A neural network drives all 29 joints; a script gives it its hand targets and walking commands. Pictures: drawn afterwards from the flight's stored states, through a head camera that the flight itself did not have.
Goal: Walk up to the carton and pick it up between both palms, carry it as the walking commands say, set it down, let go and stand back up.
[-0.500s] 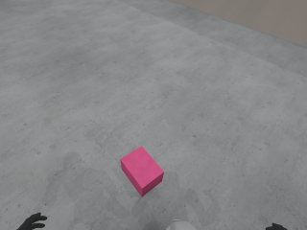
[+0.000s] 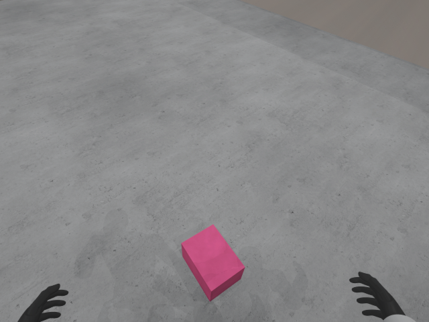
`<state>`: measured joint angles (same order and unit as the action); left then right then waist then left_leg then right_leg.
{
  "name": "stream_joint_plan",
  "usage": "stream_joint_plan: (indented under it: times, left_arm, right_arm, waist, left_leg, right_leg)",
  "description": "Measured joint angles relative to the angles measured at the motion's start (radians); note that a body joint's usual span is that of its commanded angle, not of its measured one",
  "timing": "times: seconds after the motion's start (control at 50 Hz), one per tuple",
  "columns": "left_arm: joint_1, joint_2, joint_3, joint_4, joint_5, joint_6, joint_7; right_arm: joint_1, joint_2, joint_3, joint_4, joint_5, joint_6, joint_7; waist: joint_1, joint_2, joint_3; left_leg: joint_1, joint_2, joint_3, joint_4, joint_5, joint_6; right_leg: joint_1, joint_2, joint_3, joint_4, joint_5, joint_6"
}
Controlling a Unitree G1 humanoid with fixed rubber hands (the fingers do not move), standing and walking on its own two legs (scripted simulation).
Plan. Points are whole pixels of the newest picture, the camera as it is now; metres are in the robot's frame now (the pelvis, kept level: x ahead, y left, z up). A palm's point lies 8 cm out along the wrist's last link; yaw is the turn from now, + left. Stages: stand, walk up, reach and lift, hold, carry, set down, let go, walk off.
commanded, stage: walk up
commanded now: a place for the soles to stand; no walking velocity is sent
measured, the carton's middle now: (211, 261) +0.51 -0.03 -0.69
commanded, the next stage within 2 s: none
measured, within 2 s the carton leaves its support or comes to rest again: neither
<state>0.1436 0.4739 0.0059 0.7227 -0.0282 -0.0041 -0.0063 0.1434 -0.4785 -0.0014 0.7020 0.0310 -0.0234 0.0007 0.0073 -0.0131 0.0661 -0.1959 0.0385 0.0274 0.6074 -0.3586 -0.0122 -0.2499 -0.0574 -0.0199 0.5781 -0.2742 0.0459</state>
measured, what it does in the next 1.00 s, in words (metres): steps to the right, turning left: right foot, then left foot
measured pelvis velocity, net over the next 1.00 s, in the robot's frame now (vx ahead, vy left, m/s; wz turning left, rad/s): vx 0.07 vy -0.19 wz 0.34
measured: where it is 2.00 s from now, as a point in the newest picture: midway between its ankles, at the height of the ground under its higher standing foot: outside the picture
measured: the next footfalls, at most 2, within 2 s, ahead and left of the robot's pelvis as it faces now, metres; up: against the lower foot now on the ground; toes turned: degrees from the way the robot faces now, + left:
right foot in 0.60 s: +0.14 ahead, -0.24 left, +0.00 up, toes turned +9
left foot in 0.82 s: +0.09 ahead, -0.01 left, +0.00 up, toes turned +18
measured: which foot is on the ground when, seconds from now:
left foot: down 0.00-0.60, up 0.62-0.80, down 0.82-1.00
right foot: down 0.00-0.30, up 0.32-0.58, down 0.60-0.82, up 0.84-1.00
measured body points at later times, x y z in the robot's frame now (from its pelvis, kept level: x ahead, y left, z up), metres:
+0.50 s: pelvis +0.00 -0.05 +0.00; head +0.04 -0.02 +0.45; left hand +0.15 +0.31 -0.07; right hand +0.06 -0.41 -0.07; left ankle -0.02 +0.12 -0.73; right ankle +0.05 -0.20 -0.69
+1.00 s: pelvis +0.07 -0.19 -0.02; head +0.08 -0.14 +0.43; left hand +0.11 +0.17 -0.10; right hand +0.30 -0.49 -0.03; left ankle +0.06 -0.03 -0.73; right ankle +0.14 -0.33 -0.68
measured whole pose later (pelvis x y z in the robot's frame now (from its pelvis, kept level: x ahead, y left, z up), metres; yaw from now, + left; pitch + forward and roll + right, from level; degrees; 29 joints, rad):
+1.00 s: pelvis +0.07 -0.19 -0.02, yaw +19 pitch -4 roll -1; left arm 0.23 0.50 0.13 0.50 0.06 0.11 -0.08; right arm 0.35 -0.54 -0.06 0.53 -0.04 -0.04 -0.11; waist 0.01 -0.09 0.12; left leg -0.36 0.06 -0.07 0.78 -0.36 -0.01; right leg -0.47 -0.06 0.01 1.08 -0.48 0.02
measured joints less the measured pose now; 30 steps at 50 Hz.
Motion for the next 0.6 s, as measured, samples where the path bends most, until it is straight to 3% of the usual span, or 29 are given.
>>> stream_joint_plan:
  times: [0.3,0.36,0.4,0.44,0.52,0.58,0.6]
  left_arm:
    - [-0.048,-0.036,0.013,0.268,0.006,-0.003,-0.001]
    - [-0.056,-0.021,0.059,0.189,0.074,0.035,-0.035]
    - [-0.062,-0.005,0.092,0.099,0.096,0.054,-0.053]
    - [-0.060,0.008,0.117,0.022,0.107,0.065,-0.069]
    - [-0.044,0.017,0.141,-0.086,0.116,0.083,-0.090]
    - [-0.032,0.013,0.139,-0.146,0.110,0.083,-0.093]
    - [-0.024,0.015,0.136,-0.164,0.106,0.077,-0.092]
  right_arm:
    - [-0.073,0.045,-0.006,0.236,-0.006,0.005,0.004]
    - [0.010,0.049,-0.026,0.212,-0.041,-0.008,-0.038]
    - [0.094,0.043,-0.041,0.190,-0.063,-0.010,-0.071]
    - [0.164,0.030,-0.056,0.167,-0.075,-0.010,-0.089]
    - [0.253,-0.017,-0.084,0.096,-0.088,-0.013,-0.101]
    - [0.288,-0.059,-0.098,0.039,-0.089,-0.007,-0.102]
    - [0.298,-0.073,-0.099,0.021,-0.088,-0.003,-0.101]
  waist:
    - [0.001,0.003,-0.006]
    - [-0.009,-0.005,-0.009]
    - [-0.010,-0.020,0.004]
    - [-0.015,-0.037,0.025]
    - [-0.042,-0.050,0.064]
    - [-0.058,-0.042,0.076]
    - [-0.061,-0.036,0.075]
  left_leg:
    - [0.101,-0.007,0.012,-0.205,0.105,-0.001]
    - [0.051,-0.006,-0.029,-0.167,0.099,0.007]
    - [0.022,-0.007,-0.062,-0.141,0.090,0.010]
    - [0.005,-0.008,-0.088,-0.126,0.085,0.004]
    - [-0.031,0.008,-0.133,-0.070,0.060,-0.020]
    - [-0.071,0.037,-0.172,0.012,0.013,-0.040]
    - [-0.096,0.048,-0.187,0.065,-0.018,-0.031]
  right_leg:
    - [0.097,-0.004,-0.004,-0.194,0.099,0.001]
    - [0.000,0.014,0.000,0.036,-0.111,-0.038]
    - [-0.093,0.021,0.020,0.234,-0.150,-0.035]
    - [-0.159,0.009,0.041,0.326,-0.144,-0.024]
    - [-0.214,-0.017,0.073,0.304,-0.121,-0.023]
    - [-0.181,-0.013,0.078,0.194,-0.111,-0.045]
    - [-0.149,-0.005,0.073,0.132,-0.093,-0.051]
